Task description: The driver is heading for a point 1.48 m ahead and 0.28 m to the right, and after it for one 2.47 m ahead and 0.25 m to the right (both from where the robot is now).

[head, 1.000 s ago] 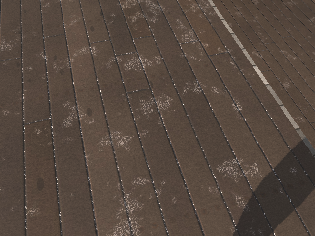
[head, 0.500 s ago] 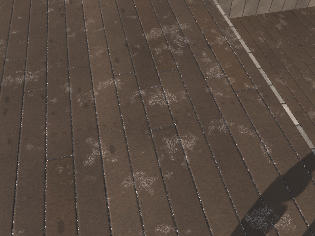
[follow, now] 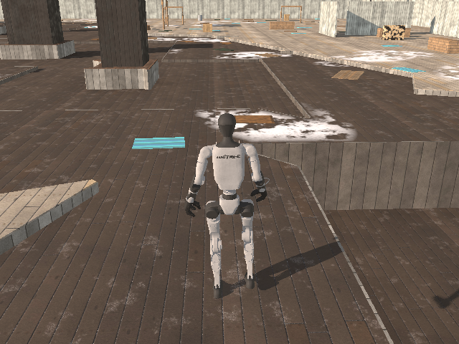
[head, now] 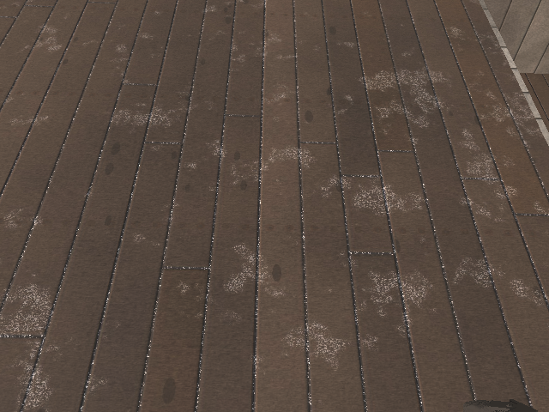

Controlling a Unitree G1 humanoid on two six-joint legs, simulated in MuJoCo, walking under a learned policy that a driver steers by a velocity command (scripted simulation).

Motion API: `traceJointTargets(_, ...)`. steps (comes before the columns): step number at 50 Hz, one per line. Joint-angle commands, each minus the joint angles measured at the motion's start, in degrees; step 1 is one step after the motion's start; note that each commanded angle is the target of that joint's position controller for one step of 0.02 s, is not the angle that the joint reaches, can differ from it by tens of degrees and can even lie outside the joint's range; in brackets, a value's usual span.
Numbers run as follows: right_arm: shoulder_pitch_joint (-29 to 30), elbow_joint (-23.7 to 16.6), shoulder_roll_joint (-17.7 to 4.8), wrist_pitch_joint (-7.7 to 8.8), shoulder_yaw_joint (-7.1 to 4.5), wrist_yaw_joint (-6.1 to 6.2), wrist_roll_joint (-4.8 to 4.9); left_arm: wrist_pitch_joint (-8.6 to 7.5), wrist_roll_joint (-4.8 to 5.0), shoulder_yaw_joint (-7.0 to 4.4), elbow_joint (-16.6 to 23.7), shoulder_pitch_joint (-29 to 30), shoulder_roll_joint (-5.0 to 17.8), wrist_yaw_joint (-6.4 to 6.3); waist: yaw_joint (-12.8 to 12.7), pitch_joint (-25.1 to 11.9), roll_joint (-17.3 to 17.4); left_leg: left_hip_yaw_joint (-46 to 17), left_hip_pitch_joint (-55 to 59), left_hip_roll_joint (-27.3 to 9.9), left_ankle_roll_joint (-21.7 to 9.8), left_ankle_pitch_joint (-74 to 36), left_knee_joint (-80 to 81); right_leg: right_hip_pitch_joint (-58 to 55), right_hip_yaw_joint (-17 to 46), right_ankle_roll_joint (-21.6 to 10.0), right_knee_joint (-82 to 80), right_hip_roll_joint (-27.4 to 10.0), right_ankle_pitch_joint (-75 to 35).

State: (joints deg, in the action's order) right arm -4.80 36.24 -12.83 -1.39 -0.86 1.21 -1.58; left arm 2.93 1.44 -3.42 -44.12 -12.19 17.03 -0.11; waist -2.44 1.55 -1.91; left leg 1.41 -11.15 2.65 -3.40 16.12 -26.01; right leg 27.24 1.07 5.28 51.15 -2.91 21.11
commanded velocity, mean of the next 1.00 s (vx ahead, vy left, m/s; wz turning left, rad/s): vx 0.00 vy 0.00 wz -0.10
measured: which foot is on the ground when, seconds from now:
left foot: down 0.00-0.24, up 0.26-0.76, down 0.78-1.00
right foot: up 0.00-0.20, down 0.22-0.78, up 0.80-1.00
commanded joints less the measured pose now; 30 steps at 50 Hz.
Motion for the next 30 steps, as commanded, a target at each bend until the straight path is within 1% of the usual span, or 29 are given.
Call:
traceJointTargets(1,-1.69,-1.82,-11.50,0.17,-4.34,0.57,0.31,-0.44,-0.08,-1.90,6.36,4.31,6.25,-0.15,4.12,-1.31,8.31,-9.39,6.46,-20.48,-11.40,-29.04,6.96,6.33,0.25,0.06,2.29,-2.12,2.07)
traceJointTargets(3,-0.80,-1.70,-11.28,0.19,-4.66,0.57,0.52,-0.42,-0.08,-1.82,7.26,4.11,5.13,0.23,3.99,-2.08,7.80,-7.57,8.11,-20.70,-11.09,-32.06,6.10,5.96,-0.92,-0.21,0.66,-2.41,2.23)
traceJointTargets(5,-0.33,-1.61,-11.59,0.03,-5.13,0.52,0.87,-0.51,0.11,-1.80,8.21,3.92,4.38,0.82,3.92,-3.39,7.86,-5.24,9.56,-20.67,-10.23,-36.16,4.51,4.08,-2.67,-0.93,-2.55,-1.95,2.00)
traceJointTargets(8,-0.45,-1.24,-12.52,-0.04,-5.90,0.29,1.91,-0.40,0.51,-2.15,9.60,3.35,4.44,1.91,3.67,-5.06,8.92,-2.21,11.47,-20.90,-8.24,-40.01,1.09,0.39,-5.44,-2.87,-9.35,-0.29,0.56)
traceJointTargets(9,-0.23,-1.14,-12.77,0.09,-6.11,0.17,2.49,-0.22,0.57,-2.41,9.89,2.57,4.66,2.26,3.00,-5.52,9.14,-0.97,11.35,-20.76,-7.08,-40.15,-0.88,-1.85,-6.31,-3.91,-12.86,0.47,-1.21)
traceJointTargets(10,0.44,-1.03,-12.66,0.33,-6.22,0.10,3.22,-0.06,0.49,-2.85,9.75,0.49,4.99,2.35,1.34,-6.28,8.83,1.40,9.72,-19.70,-5.05,-39.76,-4.71,-6.37,-7.11,-5.42,-18.32,1.71,-5.42)
traceJointTargets(11,-0.64,-0.22,-11.94,0.87,-6.21,-0.07,3.49,-0.05,0.14,-3.84,9.00,-3.55,6.63,1.72,-0.82,-7.95,6.65,5.02,5.31,-16.87,-1.48,-38.24,-12.36,-14.80,-5.76,-7.83,-24.82,3.17,-14.04)
traceJointTargets(12,-1.34,-1.06,-10.38,1.63,-5.92,-0.33,1.95,-0.20,0.01,-6.07,9.13,-7.96,13.45,0.41,-1.93,-10.41,-4.18,8.14,-9.02,-10.95,4.12,-19.82,-27.19,-28.52,9.14,-13.29,-27.83,-4.76,-37.85)
traceJointTargets(13,2.70,-5.29,-6.25,2.36,-4.33,-0.48,-0.71,-1.07,-2.00,-7.01,10.18,-8.65,20.08,0.24,-0.86,-14.79,-18.84,3.30,-27.58,0.36,7.88,22.63,-41.82,-37.15,33.30,-26.92,-27.45,-18.71,-55.39)
traceJointTargets(14,5.07,-4.11,-9.14,2.64,-4.96,-0.74,-0.50,-2.23,-2.19,-5.64,10.97,-7.66,14.88,0.74,-3.72,-17.41,-7.45,-6.88,-29.38,-1.72,7.10,24.12,-47.84,-37.17,29.88,-27.93,-28.57,-18.68,-50.36)
traceJointTargets(15,5.17,-4.08,-10.16,2.77,-5.19,-0.87,1.01,-2.97,-1.59,-5.04,10.85,-4.74,13.27,0.51,-1.61,-13.12,-4.25,-7.56,-30.24,-2.67,5.94,19.02,-47.17,-33.22,24.57,-24.85,-28.94,-15.55,-44.58)
traceJointTargets(16,4.20,-3.18,-10.25,2.80,-5.38,-0.39,1.13,-2.98,-0.25,-4.82,11.05,-1.50,12.08,0.06,0.34,-9.73,-0.47,-7.23,-30.86,-3.56,5.75,14.24,-43.36,-30.14,21.25,-21.50,-29.53,-11.88,-38.10)
traceJointTargets(17,3.89,-3.05,-11.15,2.61,-5.73,0.19,0.65,-2.47,0.79,-4.36,11.67,1.26,11.16,-0.48,1.49,-7.49,-0.65,-7.20,-30.48,-4.03,6.05,10.40,-39.68,-27.41,19.85,-19.69,-30.26,-10.23,-35.26)
traceJointTargets(18,3.40,-2.72,-10.93,2.45,-5.80,0.27,0.59,-2.09,0.62,-4.05,12.36,2.42,10.94,-1.05,2.35,-7.06,-2.28,-6.89,-27.28,-3.20,6.58,7.81,-39.14,-24.07,18.72,-18.95,-30.51,-8.41,-36.69)
traceJointTargets(19,2.10,-2.37,-10.21,2.39,-5.64,0.17,0.69,-1.78,0.17,-4.14,12.67,2.88,11.30,-1.37,3.00,-7.48,-3.23,-6.75,-26.03,-1.99,7.35,5.91,-38.04,-23.12,18.65,-19.00,-30.50,-7.46,-37.50)
traceJointTargets(20,1.05,-1.80,-9.70,2.40,-5.48,0.12,0.87,-1.61,-0.08,-4.24,12.83,2.81,11.52,-1.59,3.15,-7.93,-3.26,-6.77,-25.13,-1.27,7.94,4.69,-35.85,-22.76,18.39,-18.81,-30.32,-6.72,-37.70)
traceJointTargets(21,-0.73,-0.61,-9.79,2.21,-5.41,0.12,1.19,-1.53,-0.42,-3.94,12.85,3.25,11.03,-1.86,3.31,-8.70,-3.36,-5.82,-25.00,-1.44,8.60,3.33,-34.23,-23.75,16.69,-18.56,-29.83,-7.21,-38.94)
traceJointTargets(22,-1.38,0.20,-9.52,1.95,-5.21,0.14,1.42,-1.51,-0.66,-3.50,12.70,2.97,10.15,-2.10,2.76,-9.31,-3.65,-5.18,-24.05,-1.97,9.18,2.43,-32.41,-23.93,15.48,-18.31,-29.23,-7.32,-40.19)
traceJointTargets(24,-1.29,0.71,-8.57,1.50,-4.66,0.03,1.57,-1.44,-1.19,-2.46,11.70,2.47,8.25,-2.32,1.81,-9.71,-4.67,-4.30,-21.03,-3.59,9.75,0.50,-28.96,-22.79,13.33,-17.64,-28.66,-6.96,-39.70)
traceJointTargets(25,-1.21,0.82,-8.04,1.36,-4.36,-0.13,1.66,-1.48,-1.68,-1.77,11.18,2.71,6.96,-2.24,1.61,-9.50,-5.35,-3.98,-18.85,-4.49,9.71,-0.29,-27.05,-21.48,12.34,-17.35,-28.85,-6.74,-38.44)
traceJointTargets(26,-1.37,1.03,-7.47,1.30,-4.04,-0.38,1.69,-1.64,-2.30,-0.91,10.66,3.44,5.17,-2.06,1.62,-9.10,-5.75,-3.92,-15.99,-5.67,9.45,-1.14,-24.28,-19.77,11.27,-17.07,-29.23,-6.58,-36.68)
traceJointTargets(27,-1.43,1.24,-6.97,1.32,-3.73,-0.66,1.69,-1.88,-2.87,-0.15,10.05,4.05,3.68,-1.73,1.44,-8.35,-6.08,-3.62,-12.84,-6.50,9.04,-1.92,-21.08,-17.91,10.30,-16.86,-29.90,-6.48,-34.59)
traceJointTargets(28,-1.06,1.16,-7.40,1.34,-3.72,-0.87,1.87,-2.11,-3.30,0.02,9.50,4.24,3.92,-1.32,0.86,-6.95,-6.68,-2.94,-10.86,-6.54,8.54,-2.19,-19.14,-16.49,10.04,-17.04,-30.63,-6.81,-32.47)
traceJointTargets(29,-0.52,0.75,-8.60,1.34,-3.96,-0.96,2.14,-2.28,-3.57,-0.18,9.04,4.44,5.07,-0.99,0.34,-5.23,-6.89,-2.38,-10.28,-6.28,7.96,-1.43,-18.10,-15.70,10.35,-17.41,-31.05,-7.47,-30.45)
traceJointTargets(30,0.25,-0.03,-10.32,1.33,-4.38,-1.01,2.45,-2.23,-3.46,-0.71,8.72,4.69,6.98,-0.88,-0.06,-3.27,-7.15,-1.59,-11.65,-5.74,7.37,0.86,-17.84,-15.97,11.06,-17.93,-30.88,-8.33,-29.45)
Velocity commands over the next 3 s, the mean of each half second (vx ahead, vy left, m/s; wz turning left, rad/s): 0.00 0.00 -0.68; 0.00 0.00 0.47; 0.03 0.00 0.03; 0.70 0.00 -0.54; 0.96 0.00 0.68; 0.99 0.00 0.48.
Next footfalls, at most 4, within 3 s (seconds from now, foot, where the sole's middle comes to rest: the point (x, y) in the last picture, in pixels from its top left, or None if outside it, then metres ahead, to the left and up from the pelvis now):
0.22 right None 0.04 -0.15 -0.78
0.78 left None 0.16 0.04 -0.78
1.24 right None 0.21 -0.19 -0.78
1.56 left None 0.19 0.05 -0.78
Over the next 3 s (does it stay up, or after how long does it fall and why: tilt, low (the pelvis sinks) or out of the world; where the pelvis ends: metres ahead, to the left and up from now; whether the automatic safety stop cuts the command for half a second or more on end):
stays up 1.16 -0.30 -0.03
